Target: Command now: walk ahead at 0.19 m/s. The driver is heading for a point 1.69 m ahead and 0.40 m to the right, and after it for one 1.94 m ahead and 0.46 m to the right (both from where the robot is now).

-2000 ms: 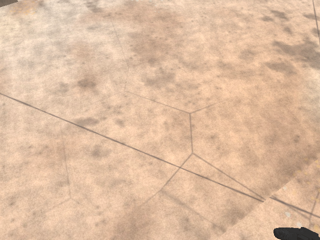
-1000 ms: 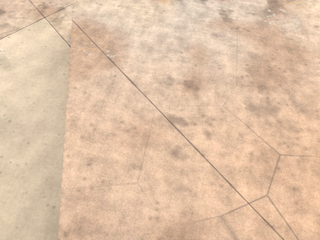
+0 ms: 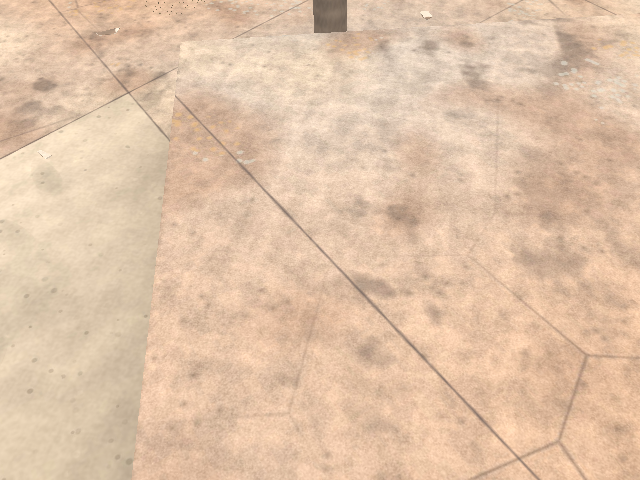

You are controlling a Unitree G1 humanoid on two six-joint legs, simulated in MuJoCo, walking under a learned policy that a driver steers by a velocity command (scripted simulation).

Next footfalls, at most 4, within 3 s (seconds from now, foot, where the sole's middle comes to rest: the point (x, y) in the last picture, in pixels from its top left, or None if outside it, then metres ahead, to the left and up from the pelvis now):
0.22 left None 0.09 0.15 -0.78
0.74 right None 0.47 -0.08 -0.84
1.18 left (351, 365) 0.84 -0.03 -0.84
1.72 right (482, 331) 0.94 -0.37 -0.84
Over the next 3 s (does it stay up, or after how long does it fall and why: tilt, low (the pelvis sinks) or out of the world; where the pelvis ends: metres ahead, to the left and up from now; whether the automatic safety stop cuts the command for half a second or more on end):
stays up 1.52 -0.42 -0.05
